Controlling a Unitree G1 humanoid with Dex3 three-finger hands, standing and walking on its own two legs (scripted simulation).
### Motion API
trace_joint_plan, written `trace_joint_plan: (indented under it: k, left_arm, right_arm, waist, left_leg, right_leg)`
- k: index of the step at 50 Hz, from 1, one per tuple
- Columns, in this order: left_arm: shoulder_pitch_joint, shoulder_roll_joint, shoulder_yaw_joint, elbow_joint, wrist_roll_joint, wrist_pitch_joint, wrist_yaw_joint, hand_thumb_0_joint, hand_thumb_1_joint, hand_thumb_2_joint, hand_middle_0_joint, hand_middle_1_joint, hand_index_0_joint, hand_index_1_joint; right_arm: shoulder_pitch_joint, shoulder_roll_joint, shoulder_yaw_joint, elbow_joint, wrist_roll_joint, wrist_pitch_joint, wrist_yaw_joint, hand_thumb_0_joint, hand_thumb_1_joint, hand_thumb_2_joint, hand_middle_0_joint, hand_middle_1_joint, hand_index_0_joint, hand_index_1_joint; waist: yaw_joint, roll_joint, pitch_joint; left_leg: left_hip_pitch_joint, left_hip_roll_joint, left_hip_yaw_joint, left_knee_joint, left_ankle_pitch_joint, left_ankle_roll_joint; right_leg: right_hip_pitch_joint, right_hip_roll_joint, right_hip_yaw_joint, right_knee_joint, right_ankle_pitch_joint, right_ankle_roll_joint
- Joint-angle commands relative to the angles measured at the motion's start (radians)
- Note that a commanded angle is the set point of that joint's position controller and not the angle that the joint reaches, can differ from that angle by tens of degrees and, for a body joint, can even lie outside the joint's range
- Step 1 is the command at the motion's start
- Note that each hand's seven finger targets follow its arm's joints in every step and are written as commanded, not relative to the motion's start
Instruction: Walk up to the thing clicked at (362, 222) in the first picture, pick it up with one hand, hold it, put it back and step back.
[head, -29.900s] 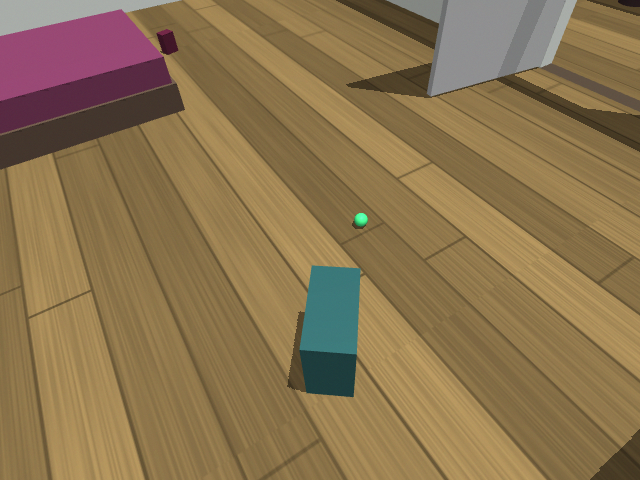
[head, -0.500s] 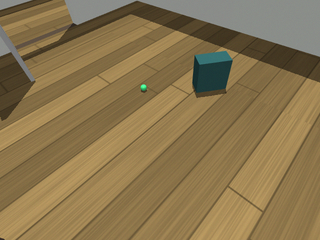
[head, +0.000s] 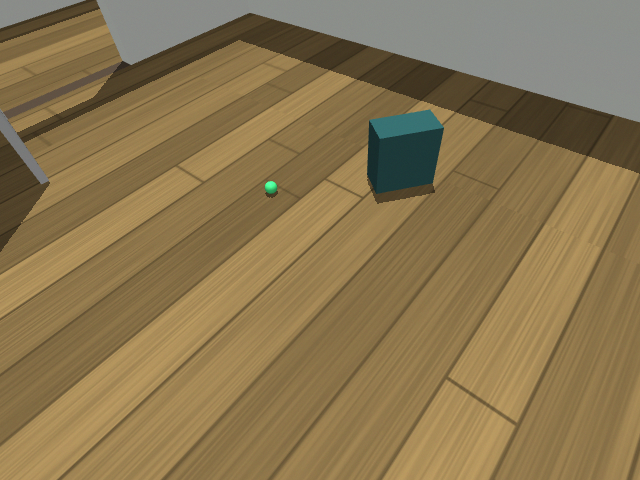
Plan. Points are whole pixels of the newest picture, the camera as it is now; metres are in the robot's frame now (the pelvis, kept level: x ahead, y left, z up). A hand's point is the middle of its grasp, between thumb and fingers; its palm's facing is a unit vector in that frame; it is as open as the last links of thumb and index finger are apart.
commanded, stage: walk up
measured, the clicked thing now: (271, 187) +1.48 +0.32 -0.75
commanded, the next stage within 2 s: stand in 0.04 s
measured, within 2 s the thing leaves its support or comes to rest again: neither
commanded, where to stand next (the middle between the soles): +0.06 +0.03 m, yaw +3 degrees
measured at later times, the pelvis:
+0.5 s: pelvis +0.00 +0.01 +0.01, yaw +3 degrees
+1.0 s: pelvis +0.00 +0.02 +0.01, yaw +4 degrees
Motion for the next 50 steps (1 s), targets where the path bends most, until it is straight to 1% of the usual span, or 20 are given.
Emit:
trace_joint_plan:
  k: [1, 2, 4, 5, 9, 10, 14, 16, 18, 22, 25, 28, 32, 33, 36, 37, 40, 43, 46, 50]
  left_arm:
    - [-0.059, 0.213, 0.044, -0.052, 0.003, -0.020, 0.009, 0.000, 0.900, 0.900, -0.200, -0.300, -0.200, -0.300]
    - [-0.062, 0.226, 0.048, -0.039, 0.003, -0.019, 0.007, 0.000, 0.900, 0.900, -0.200, -0.300, -0.200, -0.300]
    - [-0.044, 0.216, 0.048, -0.035, 0.000, -0.019, 0.005, 0.000, 0.900, 0.900, -0.200, -0.300, -0.200, -0.300]
    - [-0.038, 0.213, 0.046, -0.030, 0.001, -0.018, 0.004, 0.000, 0.900, 0.900, -0.200, -0.300, -0.200, -0.300]
    - [-0.060, 0.216, 0.051, -0.033, 0.003, -0.014, 0.007, 0.000, 0.900, 0.900, -0.200, -0.300, -0.200, -0.300]
    - [-0.057, 0.205, 0.048, -0.032, 0.004, -0.014, 0.005, 0.000, 0.900, 0.900, -0.200, -0.300, -0.200, -0.300]
    - [-0.058, 0.208, 0.049, -0.029, 0.004, -0.012, 0.006, 0.000, 0.900, 0.900, -0.200, -0.300, -0.200, -0.300]
    - [-0.060, 0.212, 0.048, -0.030, 0.005, -0.012, 0.006, 0.000, 0.900, 0.900, -0.200, -0.300, -0.200, -0.300]
    - [-0.057, 0.208, 0.049, -0.030, 0.006, -0.011, 0.007, 0.000, 0.900, 0.900, -0.200, -0.300, -0.200, -0.300]
    - [-0.045, 0.210, 0.047, -0.026, 0.006, -0.011, 0.006, 0.000, 0.900, 0.900, -0.200, -0.300, -0.200, -0.300]
    - [-0.035, 0.203, 0.045, -0.029, 0.006, -0.013, 0.005, 0.000, 0.900, 0.900, -0.200, -0.300, -0.200, -0.300]
    - [-0.028, 0.202, 0.045, -0.027, 0.008, -0.011, 0.005, 0.000, 0.900, 0.900, -0.200, -0.300, -0.200, -0.300]
    - [-0.016, 0.207, 0.045, -0.030, 0.009, -0.011, 0.004, 0.000, 0.900, 0.900, -0.200, -0.300, -0.200, -0.300]
    - [-0.017, 0.210, 0.046, -0.033, 0.010, -0.012, 0.004, 0.000, 0.900, 0.900, -0.200, -0.300, -0.200, -0.300]
    - [-0.007, 0.204, 0.042, -0.032, 0.010, -0.013, 0.004, 0.000, 0.900, 0.900, -0.200, -0.300, -0.200, -0.300]
    - [-0.011, 0.215, 0.046, -0.036, 0.010, -0.014, 0.005, 0.000, 0.900, 0.900, -0.200, -0.300, -0.200, -0.300]
    - [-0.004, 0.209, 0.043, -0.038, 0.009, -0.012, 0.005, 0.000, 0.900, 0.900, -0.200, -0.300, -0.200, -0.300]
    - [0.002, 0.211, 0.042, -0.041, 0.007, -0.014, 0.006, 0.000, 0.900, 0.900, -0.200, -0.300, -0.200, -0.300]
    - [0.009, 0.213, 0.039, -0.039, 0.007, -0.013, 0.007, 0.000, 0.900, 0.900, -0.200, -0.300, -0.200, -0.300]
    - [0.011, 0.208, 0.040, -0.039, 0.010, -0.007, 0.006, 0.000, 0.900, 0.900, -0.200, -0.300, -0.200, -0.300]
  right_arm:
    - [-0.046, -0.209, -0.047, -0.045, -0.004, -0.020, -0.008, 0.000, -0.900, -0.900, 0.200, 0.300, 0.200, 0.300]
    - [-0.055, -0.199, -0.042, -0.045, -0.004, -0.019, -0.011, 0.000, -0.900, -0.900, 0.200, 0.300, 0.200, 0.300]
    - [-0.069, -0.210, -0.046, -0.043, -0.004, -0.021, -0.014, 0.000, -0.900, -0.900, 0.200, 0.300, 0.200, 0.300]
    - [-0.061, -0.211, -0.046, -0.039, -0.003, -0.022, -0.015, 0.000, -0.900, -0.900, 0.200, 0.300, 0.200, 0.300]
    - [-0.054, -0.208, -0.047, -0.029, -0.004, -0.021, -0.016, 0.000, -0.900, -0.900, 0.200, 0.300, 0.200, 0.300]
    - [-0.051, -0.203, -0.044, -0.027, -0.006, -0.021, -0.017, 0.000, -0.900, -0.900, 0.200, 0.300, 0.200, 0.300]
    - [-0.047, -0.203, -0.043, -0.023, -0.006, -0.022, -0.018, 0.000, -0.900, -0.900, 0.200, 0.300, 0.200, 0.300]
    - [-0.041, -0.199, -0.044, -0.022, -0.007, -0.018, -0.019, 0.000, -0.900, -0.900, 0.200, 0.300, 0.200, 0.300]
    - [-0.039, -0.199, -0.043, -0.021, -0.008, -0.019, -0.019, 0.000, -0.900, -0.900, 0.200, 0.300, 0.200, 0.300]
    - [-0.037, -0.200, -0.044, -0.022, -0.007, -0.017, -0.017, 0.000, -0.900, -0.900, 0.200, 0.300, 0.200, 0.300]
    - [-0.037, -0.200, -0.044, -0.025, -0.008, -0.018, -0.017, 0.000, -0.900, -0.900, 0.200, 0.300, 0.200, 0.300]
    - [-0.044, -0.197, -0.045, -0.027, -0.007, -0.016, -0.016, 0.000, -0.900, -0.900, 0.200, 0.300, 0.200, 0.300]
    - [-0.040, -0.199, -0.048, -0.029, -0.008, -0.017, -0.015, 0.000, -0.900, -0.900, 0.200, 0.300, 0.200, 0.300]
    - [-0.041, -0.201, -0.049, -0.030, -0.008, -0.016, -0.015, 0.000, -0.900, -0.900, 0.200, 0.300, 0.200, 0.300]
    - [-0.038, -0.200, -0.049, -0.027, -0.006, -0.015, -0.013, 0.000, -0.900, -0.900, 0.200, 0.300, 0.200, 0.300]
    - [-0.028, -0.196, -0.048, -0.027, -0.009, -0.015, -0.014, 0.000, -0.900, -0.900, 0.200, 0.300, 0.200, 0.300]
    - [-0.033, -0.194, -0.046, -0.031, -0.008, -0.018, -0.014, 0.000, -0.900, -0.900, 0.200, 0.300, 0.200, 0.300]
    - [-0.021, -0.195, -0.044, -0.026, -0.008, -0.017, -0.015, 0.000, -0.900, -0.900, 0.200, 0.300, 0.200, 0.300]
    - [-0.027, -0.195, -0.043, -0.028, -0.004, -0.016, -0.015, 0.000, -0.900, -0.900, 0.200, 0.300, 0.200, 0.300]
    - [-0.023, -0.199, -0.043, -0.026, -0.005, -0.013, -0.016, 0.000, -0.900, -0.900, 0.200, 0.300, 0.200, 0.300]
  waist:
    - [-0.002, -0.030, -0.082]
    - [0.000, -0.038, -0.081]
    - [0.011, -0.030, -0.109]
    - [0.005, -0.023, -0.123]
    - [0.000, -0.021, -0.135]
    - [0.001, -0.014, -0.128]
    - [0.000, -0.004, -0.135]
    - [-0.004, -0.014, -0.120]
    - [-0.003, -0.004, -0.124]
    - [-0.004, -0.009, -0.095]
    - [-0.001, -0.002, -0.101]
    - [0.001, -0.013, -0.081]
    - [0.001, -0.012, -0.085]
    - [0.001, -0.016, -0.090]
    - [-0.001, -0.019, -0.073]
    - [-0.001, -0.027, -0.088]
    - [-0.001, -0.013, -0.098]
    - [0.003, -0.019, -0.106]
    - [0.002, -0.012, -0.096]
    - [0.007, -0.011, -0.074]
  left_leg:
    - [0.065, 0.098, -0.095, -0.103, 0.024, 0.054]
    - [0.035, 0.100, -0.139, -0.133, 0.083, 0.046]
    - [0.077, 0.097, -0.124, -0.119, 0.156, 0.045]
    - [0.101, 0.099, -0.124, -0.116, 0.181, 0.044]
    - [0.095, 0.096, -0.127, -0.133, 0.163, 0.037]
    - [0.081, 0.098, -0.124, -0.134, 0.176, 0.038]
    - [0.084, 0.102, -0.130, -0.142, 0.198, 0.035]
    - [0.079, 0.093, -0.128, -0.145, 0.150, 0.032]
    - [0.083, 0.102, -0.135, -0.143, 0.188, 0.035]
    - [0.068, 0.095, -0.141, -0.157, 0.123, 0.036]
    - [0.078, 0.096, -0.141, -0.151, 0.146, 0.038]
    - [0.069, 0.092, -0.149, -0.162, 0.086, 0.038]
    - [0.070, 0.090, -0.152, -0.169, 0.076, 0.039]
    - [0.081, 0.094, -0.154, -0.163, 0.100, 0.043]
    - [0.072, 0.089, -0.157, -0.160, 0.071, 0.042]
    - [0.071, 0.092, -0.154, -0.157, 0.107, 0.044]
    - [0.077, 0.089, -0.154, -0.157, 0.131, 0.041]
    - [0.083, 0.089, -0.150, -0.142, 0.205, 0.044]
    - [0.077, 0.089, -0.157, -0.148, 0.191, 0.044]
    - [0.052, 0.089, -0.166, -0.169, 0.116, 0.044]
  right_leg:
    - [-0.027, -0.108, 0.088, -0.102, 0.180, -0.043]
    - [0.012, -0.117, 0.061, -0.116, 0.215, -0.035]
    - [0.031, -0.126, 0.062, -0.125, 0.281, -0.029]
    - [0.032, -0.129, 0.058, -0.132, 0.301, -0.030]
    - [0.058, -0.132, 0.041, -0.144, 0.273, -0.029]
    - [0.067, -0.135, 0.041, -0.148, 0.297, -0.027]
    - [0.082, -0.136, 0.029, -0.149, 0.292, -0.023]
    - [0.059, -0.137, 0.029, -0.169, 0.251, -0.022]
    - [0.075, -0.140, 0.025, -0.156, 0.285, -0.023]
    - [0.053, -0.134, 0.021, -0.177, 0.219, -0.019]
    - [0.053, -0.141, 0.022, -0.181, 0.243, -0.019]
    - [0.033, -0.136, 0.018, -0.188, 0.182, -0.019]
    - [0.033, -0.136, 0.015, -0.190, 0.162, -0.021]
    - [0.034, -0.139, 0.016, -0.187, 0.178, -0.022]
    - [0.023, -0.140, 0.017, -0.196, 0.151, -0.020]
    - [0.044, -0.146, 0.018, -0.191, 0.193, -0.022]
    - [0.045, -0.142, 0.011, -0.183, 0.196, -0.023]
    - [0.068, -0.152, 0.012, -0.181, 0.259, -0.020]
    - [0.070, -0.149, 0.002, -0.180, 0.232, -0.018]
    - [0.065, -0.144, -0.002, -0.184, 0.172, -0.020]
